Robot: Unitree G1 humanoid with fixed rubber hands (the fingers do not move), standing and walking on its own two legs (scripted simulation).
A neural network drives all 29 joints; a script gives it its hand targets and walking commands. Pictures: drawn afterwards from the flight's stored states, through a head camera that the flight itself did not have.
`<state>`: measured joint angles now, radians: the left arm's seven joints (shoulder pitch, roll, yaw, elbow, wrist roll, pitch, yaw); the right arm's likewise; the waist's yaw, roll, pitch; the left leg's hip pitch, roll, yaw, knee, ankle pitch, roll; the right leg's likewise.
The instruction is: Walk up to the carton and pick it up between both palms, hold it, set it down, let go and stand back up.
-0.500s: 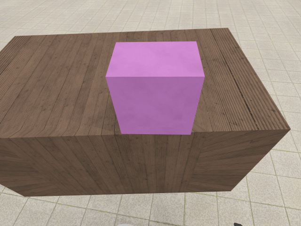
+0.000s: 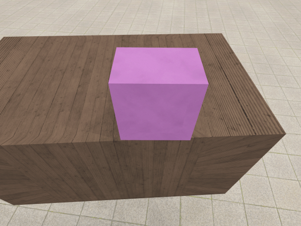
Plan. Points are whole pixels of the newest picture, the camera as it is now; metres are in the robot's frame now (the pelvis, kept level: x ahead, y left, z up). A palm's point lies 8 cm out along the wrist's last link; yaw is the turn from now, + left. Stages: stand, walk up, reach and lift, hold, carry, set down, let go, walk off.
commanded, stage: walk up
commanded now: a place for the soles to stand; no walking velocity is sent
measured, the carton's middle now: (156, 97) +0.47 -0.02 +0.06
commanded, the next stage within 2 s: reach and lift in 0.48 s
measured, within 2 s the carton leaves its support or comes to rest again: neither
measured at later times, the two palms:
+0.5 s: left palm out of the picture +0.03 +0.25 -0.14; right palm out of the picture +0.05 -0.26 -0.14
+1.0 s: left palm (75, 218) +0.16 +0.21 -0.09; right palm (255, 220) +0.14 -0.27 -0.09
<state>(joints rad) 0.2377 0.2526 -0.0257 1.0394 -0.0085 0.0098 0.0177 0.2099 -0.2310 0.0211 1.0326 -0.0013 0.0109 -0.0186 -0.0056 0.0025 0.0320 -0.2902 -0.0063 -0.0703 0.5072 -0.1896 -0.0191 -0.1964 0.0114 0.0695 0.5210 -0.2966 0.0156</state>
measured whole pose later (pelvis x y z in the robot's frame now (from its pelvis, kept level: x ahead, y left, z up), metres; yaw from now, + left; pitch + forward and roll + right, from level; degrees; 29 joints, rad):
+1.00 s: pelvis +0.01 -0.02 +0.00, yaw -3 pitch -4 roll +1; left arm 0.15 0.20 0.06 0.49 0.05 0.44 -0.01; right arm 0.17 -0.23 -0.05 0.65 0.00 0.05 0.04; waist 0.00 -0.03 0.12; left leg -0.19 0.05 0.01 0.47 -0.20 -0.05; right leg -0.13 0.01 0.06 0.52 -0.31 0.00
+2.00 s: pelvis +0.03 -0.01 +0.01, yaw -3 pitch -3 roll +0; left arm 0.22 0.24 -0.04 0.33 -0.18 0.03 0.03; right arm 0.25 -0.19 -0.06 0.34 0.12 -0.07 0.00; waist 0.04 0.00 0.01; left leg -0.11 0.04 0.02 0.32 -0.15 -0.04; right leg -0.04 -0.01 0.06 0.33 -0.24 0.02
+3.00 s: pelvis +0.02 -0.01 +0.01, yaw -3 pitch +0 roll +0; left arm -0.25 0.29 0.11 0.16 -0.24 0.43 0.01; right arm -0.24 -0.34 -0.01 0.27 0.36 0.20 -0.09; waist 0.00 0.01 0.02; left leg -0.18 0.06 0.02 0.31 -0.13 -0.04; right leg -0.11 0.01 0.06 0.33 -0.21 0.01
